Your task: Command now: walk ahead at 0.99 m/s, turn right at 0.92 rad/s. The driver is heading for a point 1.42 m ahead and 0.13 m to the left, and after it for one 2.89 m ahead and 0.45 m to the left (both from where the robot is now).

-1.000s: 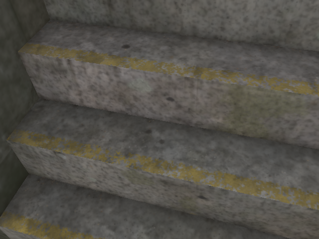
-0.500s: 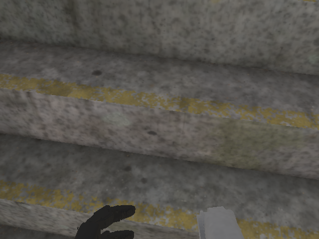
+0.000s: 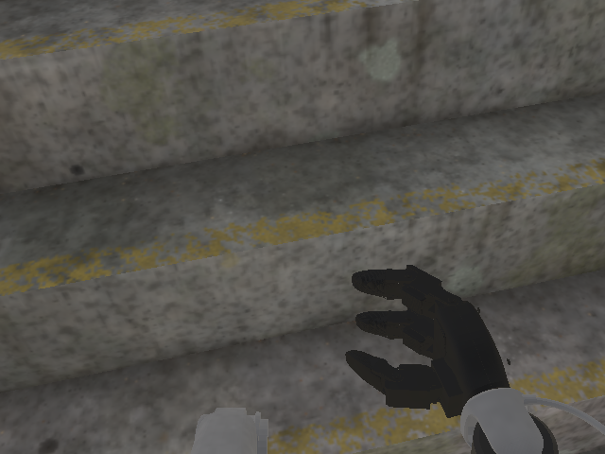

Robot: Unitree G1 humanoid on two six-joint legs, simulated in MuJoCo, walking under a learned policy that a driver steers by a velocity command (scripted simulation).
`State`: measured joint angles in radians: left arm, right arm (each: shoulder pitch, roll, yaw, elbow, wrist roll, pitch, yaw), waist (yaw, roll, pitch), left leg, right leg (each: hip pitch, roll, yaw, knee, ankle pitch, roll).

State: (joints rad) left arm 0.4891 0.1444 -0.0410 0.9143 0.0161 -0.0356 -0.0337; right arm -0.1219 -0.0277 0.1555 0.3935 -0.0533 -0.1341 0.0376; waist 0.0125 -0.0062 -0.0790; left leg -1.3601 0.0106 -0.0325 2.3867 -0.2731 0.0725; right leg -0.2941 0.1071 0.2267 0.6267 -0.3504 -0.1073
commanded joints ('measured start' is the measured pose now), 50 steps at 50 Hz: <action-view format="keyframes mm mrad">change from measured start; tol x64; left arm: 1 -8 119 37 -54 -41 -21 15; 50 -197 276 35 -113 44 -24 129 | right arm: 1 -173 -14 22 -112 -2 -18 -11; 9 536 -376 -196 259 12 49 -66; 50 -41 -157 -83 -60 70 161 7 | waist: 1 -2 4 142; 9 -182 535 -526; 50 -136 -22 22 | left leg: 1 -31 37 63 -336 9 -28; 6 1081 -93 182 -1028 -465 -57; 10 1279 258 -1108 -2010 -1004 190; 29 790 183 -143 -2013 -223 172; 34 81 29 -210 -297 34 -7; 42 24 4 -109 162 19 14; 50 562 21 208 -803 8 36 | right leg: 1 -127 -155 293 -405 -25 -147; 7 157 -274 53 12 1915 -174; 9 -456 2 85 814 627 -162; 16 -751 -47 -27 1445 274 -28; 28 -31 -123 -417 125 146 102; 34 552 -667 539 -266 -55 -95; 50 38 -341 -611 -451 1024 15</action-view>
